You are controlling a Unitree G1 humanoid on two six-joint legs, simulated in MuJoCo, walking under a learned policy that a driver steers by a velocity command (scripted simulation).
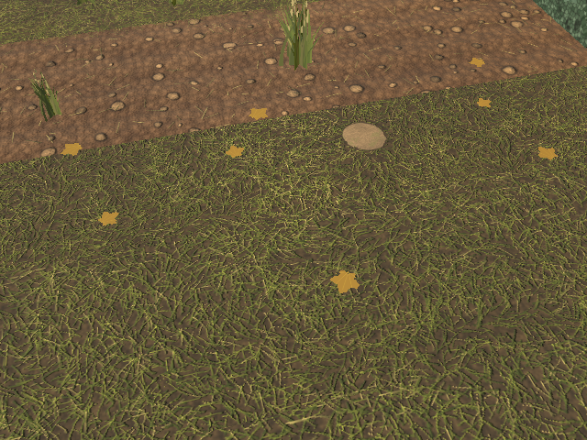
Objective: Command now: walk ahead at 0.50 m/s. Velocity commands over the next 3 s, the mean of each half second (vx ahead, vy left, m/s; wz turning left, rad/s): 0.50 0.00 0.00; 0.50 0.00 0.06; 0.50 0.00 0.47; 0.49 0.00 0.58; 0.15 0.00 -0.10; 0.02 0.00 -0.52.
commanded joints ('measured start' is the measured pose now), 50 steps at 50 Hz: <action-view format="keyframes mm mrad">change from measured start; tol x32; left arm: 1 471 140 35 121 -10 11 13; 40 -134 50 29 -51 -17 94 11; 46 505 151 90 173 -1 61 18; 50 152 82 51 64 -44 13 2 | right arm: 1 90 -14 14 -73 16 -14 -14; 12 -353 -17 42 -238 -13 32 72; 17 117 -175 -17 -126 -40 -4 57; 50 -33 -109 -34 -148 -6 24 30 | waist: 1 86 -89 -197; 14 19 -6 17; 18 -102 283 -356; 21 -27 107 27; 50 13 7 99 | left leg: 1 -801 67 -181 229 97 84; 15 -39 54 69 -904 534 31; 18 587 520 -726 -1117 450 232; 28 114 288 -165 -1316 753 100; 41 443 376 -139 -1146 1017 151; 44 104 255 -16 -830 1312 88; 45 -84 213 -18 -575 1266 65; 47 -462 14 -126 23 135 20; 50 -470 140 -158 -146 267 -13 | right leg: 1 792 -421 331 320 761 -89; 3 381 -497 563 82 -1 -258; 8 -172 -209 208 -22 235 -153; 15 164 -171 106 218 473 -73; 18 -387 90 46 1035 -645 2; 32 -307 -65 29 482 -70 75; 41 -528 -108 82 530 -254 9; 45 289 35 -60 393 -194 -29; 47 405 -367 481 174 278 -118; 50 49 -374 431 10 -192 -161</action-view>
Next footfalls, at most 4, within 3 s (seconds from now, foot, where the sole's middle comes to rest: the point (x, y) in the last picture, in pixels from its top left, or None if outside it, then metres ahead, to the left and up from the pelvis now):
0.32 left None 0.34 0.13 -0.80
0.90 right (341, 432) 0.53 -0.08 -0.80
1.38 left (257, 345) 0.85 0.13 -0.97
1.78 right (284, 263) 1.15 0.06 -0.97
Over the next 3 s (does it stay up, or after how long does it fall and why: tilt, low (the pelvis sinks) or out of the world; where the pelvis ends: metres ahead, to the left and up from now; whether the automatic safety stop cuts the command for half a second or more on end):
stays up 1.07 0.15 -0.19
